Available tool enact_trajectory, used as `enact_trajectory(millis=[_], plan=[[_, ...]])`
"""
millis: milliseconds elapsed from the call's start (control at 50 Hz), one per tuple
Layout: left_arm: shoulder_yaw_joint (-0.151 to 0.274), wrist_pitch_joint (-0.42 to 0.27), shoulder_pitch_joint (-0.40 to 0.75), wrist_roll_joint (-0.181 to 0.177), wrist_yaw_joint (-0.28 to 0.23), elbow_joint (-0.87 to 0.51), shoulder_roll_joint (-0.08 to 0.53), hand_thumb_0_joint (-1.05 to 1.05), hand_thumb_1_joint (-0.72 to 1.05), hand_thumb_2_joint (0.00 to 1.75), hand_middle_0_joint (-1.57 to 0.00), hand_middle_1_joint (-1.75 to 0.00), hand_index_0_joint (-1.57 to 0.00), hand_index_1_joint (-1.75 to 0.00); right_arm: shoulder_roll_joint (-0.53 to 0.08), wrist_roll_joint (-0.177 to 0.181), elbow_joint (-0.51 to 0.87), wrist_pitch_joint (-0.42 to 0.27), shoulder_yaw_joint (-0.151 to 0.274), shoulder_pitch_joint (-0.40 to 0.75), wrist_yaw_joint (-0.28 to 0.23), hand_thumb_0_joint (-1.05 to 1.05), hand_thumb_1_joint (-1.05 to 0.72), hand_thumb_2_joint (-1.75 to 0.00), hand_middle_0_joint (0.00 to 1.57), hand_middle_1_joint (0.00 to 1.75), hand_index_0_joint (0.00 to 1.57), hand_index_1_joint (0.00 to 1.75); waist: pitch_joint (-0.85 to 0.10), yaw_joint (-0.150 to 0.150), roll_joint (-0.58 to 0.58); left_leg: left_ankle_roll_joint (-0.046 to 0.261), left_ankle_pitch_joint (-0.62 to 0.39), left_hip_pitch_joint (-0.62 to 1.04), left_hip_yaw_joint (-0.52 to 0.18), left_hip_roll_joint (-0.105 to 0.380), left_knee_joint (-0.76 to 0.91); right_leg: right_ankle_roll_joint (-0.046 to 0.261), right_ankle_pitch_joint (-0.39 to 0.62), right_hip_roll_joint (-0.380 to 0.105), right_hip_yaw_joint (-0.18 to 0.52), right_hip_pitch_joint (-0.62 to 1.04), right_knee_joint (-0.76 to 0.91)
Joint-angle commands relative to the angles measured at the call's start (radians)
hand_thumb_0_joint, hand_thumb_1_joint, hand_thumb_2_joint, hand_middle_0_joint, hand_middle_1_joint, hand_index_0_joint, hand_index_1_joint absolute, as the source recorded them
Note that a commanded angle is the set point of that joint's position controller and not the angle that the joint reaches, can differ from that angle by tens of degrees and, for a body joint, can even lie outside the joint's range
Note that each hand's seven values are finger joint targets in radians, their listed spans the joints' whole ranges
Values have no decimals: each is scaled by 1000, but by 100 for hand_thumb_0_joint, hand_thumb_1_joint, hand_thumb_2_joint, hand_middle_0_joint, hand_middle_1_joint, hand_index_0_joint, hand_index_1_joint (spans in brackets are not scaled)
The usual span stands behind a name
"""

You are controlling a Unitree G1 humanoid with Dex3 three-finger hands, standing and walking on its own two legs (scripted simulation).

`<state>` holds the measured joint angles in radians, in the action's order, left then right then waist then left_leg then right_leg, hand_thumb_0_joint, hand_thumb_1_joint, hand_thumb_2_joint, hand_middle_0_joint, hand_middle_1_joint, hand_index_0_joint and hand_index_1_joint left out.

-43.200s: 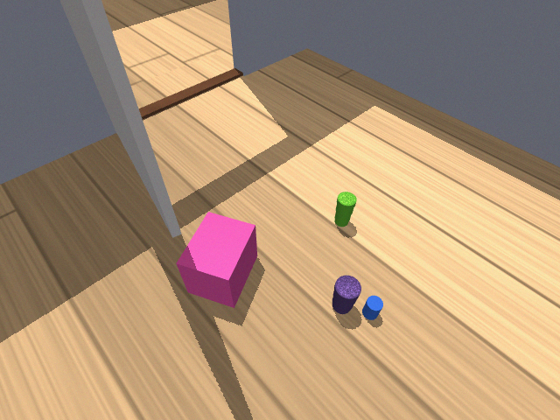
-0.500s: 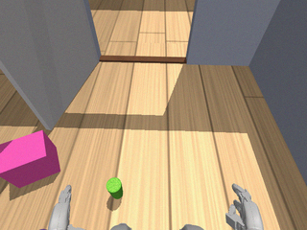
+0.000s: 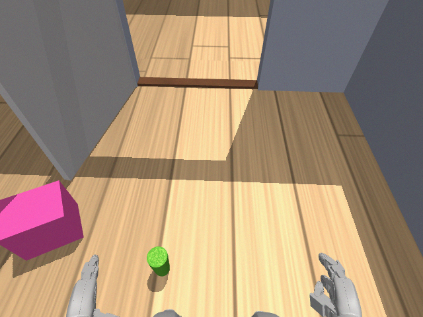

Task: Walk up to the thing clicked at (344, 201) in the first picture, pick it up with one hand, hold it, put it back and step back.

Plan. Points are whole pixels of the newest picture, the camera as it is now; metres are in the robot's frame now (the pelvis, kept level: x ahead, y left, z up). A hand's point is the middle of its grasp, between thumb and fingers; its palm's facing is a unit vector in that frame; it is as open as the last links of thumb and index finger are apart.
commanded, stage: home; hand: left
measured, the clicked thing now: (160, 263) +0.42 +0.21 -0.64
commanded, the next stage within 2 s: stand in 0.26 s
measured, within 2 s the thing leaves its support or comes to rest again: neither
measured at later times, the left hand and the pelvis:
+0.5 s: hand (117, 304) +0.16 +0.18 -0.06, palm faces +0.11 -0.95 -0.29, open 16.8 cm; pelvis +0.00 +0.00 +0.00, yaw +0 degrees
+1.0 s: hand out of the picture +0.11 +0.24 -0.11, palm faces -0.03 -0.93 -0.36, open 7.7 cm; pelvis +0.00 +0.00 +0.02, yaw +1 degrees
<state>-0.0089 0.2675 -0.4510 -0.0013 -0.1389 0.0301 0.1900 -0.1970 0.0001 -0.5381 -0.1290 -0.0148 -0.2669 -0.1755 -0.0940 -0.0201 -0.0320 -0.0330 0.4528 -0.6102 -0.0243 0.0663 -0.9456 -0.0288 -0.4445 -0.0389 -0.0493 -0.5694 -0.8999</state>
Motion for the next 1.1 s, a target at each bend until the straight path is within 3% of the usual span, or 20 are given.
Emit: enact_trajectory(millis=[0,120,300,340,380,400,440,500,560,580,640,680,700,720,740,780,840,900,1020,1080], plan=[[58,-53,32,3,-12,-194,103,0,-59,3,-5,-5,-5,-5,-119,2,165,-56,40,74,-14,0,-90,-90,20,30,20,30,-85,2,7,28,-180,75,36,-51,159,25,166,48,-25,45,161],[63,-51,29,5,-13,-195,107,0,-59,3,-5,-5,-5,-5,-123,1,163,-55,46,63,-15,0,-90,-90,20,30,20,30,-114,-1,3,26,-228,91,35,-49,152,25,214,49,-27,58,150],[53,-53,54,3,-15,-191,97,0,-59,3,-5,-5,-5,-5,-122,2,162,-58,41,74,-11,0,-90,-90,20,30,20,30,-63,4,-13,24,-125,65,31,-48,182,30,113,49,-30,31,160],[48,-51,43,6,-14,-191,91,0,-59,3,-5,-5,-5,-5,-124,2,163,-61,45,67,-14,0,-90,-90,20,30,20,30,-89,0,-2,24,-153,85,28,-45,178,30,136,51,-33,36,152],[51,-51,36,6,-14,-190,94,0,-43,19,-20,-21,-20,-21,-122,0,161,-62,44,62,-16,0,-90,-90,20,30,20,30,-104,-6,8,27,-186,87,31,-47,162,26,173,49,-30,47,153],[63,-49,30,6,-15,-190,107,0,-35,27,-20,-29,-20,-29,-124,1,163,-63,45,65,-16,0,-90,-90,20,30,20,30,-107,7,3,26,-191,82,28,-47,167,28,174,50,-32,50,146],[43,-51,33,5,-14,-175,88,0,-19,43,-20,-30,-20,-30,-122,1,164,-60,42,73,-14,0,-90,-90,20,30,20,30,-66,0,6,26,-148,67,31,-48,172,29,133,49,-31,30,158],[63,-58,42,6,-16,-199,103,0,5,67,-20,-30,-20,-30,-120,0,163,-64,43,72,-15,0,-90,-90,20,30,20,30,-103,7,-2,25,-147,77,33,-49,169,29,131,47,-27,43,157],[54,-53,43,5,-16,-192,102,0,29,90,-20,-30,-20,-30,-124,0,164,-65,43,70,-15,0,-90,-90,20,30,20,30,-78,6,-4,26,-144,65,33,-49,171,29,129,47,-28,31,156],[42,-53,37,6,-13,-186,87,0,37,90,-20,-30,-20,-30,-120,-1,164,-63,42,68,-18,0,-90,-90,20,30,20,30,-94,-2,10,27,-162,81,33,-47,164,26,148,48,-27,35,155],[68,-54,41,5,-14,-195,115,0,61,90,-20,-30,-20,-30,-124,-1,161,-62,45,62,-21,0,-90,-90,20,30,20,30,-115,-4,22,32,-201,82,40,-51,143,20,195,44,-20,50,159],[64,-52,31,5,-14,-177,110,0,77,90,-20,-30,-20,-30,-121,0,161,-62,42,71,-20,0,-90,-90,20,30,20,30,-82,8,24,31,-176,64,47,-55,146,21,169,41,-16,37,167],[49,-52,42,4,-13,-179,94,0,85,90,-20,-30,-20,-30,-120,-1,162,-62,41,71,-22,0,-90,-90,20,30,20,30,-74,-3,19,31,-149,68,47,-52,153,21,144,42,-16,28,168],[104,-169,184,96,38,172,259,0,90,90,-20,-30,-20,-30,-270,-105,-45,12,85,96,38,0,-90,-90,20,30,20,30,44,26,81,60,-265,91,-13,-25,192,83,162,-44,62,162,181],[111,-213,149,106,66,253,267,0,90,90,-20,-30,-20,-30,-267,-116,-88,40,92,85,76,0,-90,-90,20,30,20,30,-18,35,104,84,-250,134,3,-18,178,108,204,-66,101,180,190],[94,-262,163,83,95,320,282,0,90,90,-20,-30,-20,-30,-258,-87,-92,62,98,100,110,0,-90,-90,20,30,20,30,-18,26,72,95,-231,184,-18,-27,194,117,185,-70,123,163,208],[84,-285,212,57,112,437,277,0,90,90,-20,-30,-20,-30,-248,-55,-142,64,97,97,150,0,-90,-90,20,30,20,30,1,30,79,84,-200,232,-14,-35,236,101,147,-77,127,158,270],[84,-300,242,52,108,546,296,0,90,90,-20,-30,-20,-30,-251,-53,-194,73,101,107,161,0,-90,-90,20,30,20,30,-2,25,67,79,-269,275,-15,-30,271,83,258,-86,119,211,291],[80,-304,270,38,101,707,303,0,90,90,-20,-30,-20,-30,-276,-48,-292,92,100,101,161,0,-90,-90,20,30,20,30,39,32,9,77,-311,311,-55,0,396,62,271,-69,75,303,340],[73,-302,260,32,101,781,308,0,90,90,-20,-30,-20,-30,-289,-41,-341,92,94,100,157,0,-90,-90,20,30,20,30,34,36,5,70,-420,373,-61,15,428,59,348,-73,69,350,368]])
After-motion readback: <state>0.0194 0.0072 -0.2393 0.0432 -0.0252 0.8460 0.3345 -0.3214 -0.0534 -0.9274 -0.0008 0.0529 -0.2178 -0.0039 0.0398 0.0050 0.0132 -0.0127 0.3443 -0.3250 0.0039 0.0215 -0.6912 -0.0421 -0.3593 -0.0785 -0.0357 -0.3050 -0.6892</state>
